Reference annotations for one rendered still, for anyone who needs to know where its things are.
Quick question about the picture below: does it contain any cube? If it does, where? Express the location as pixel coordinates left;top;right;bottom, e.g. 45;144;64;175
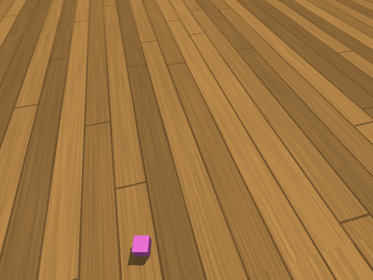
132;236;152;257

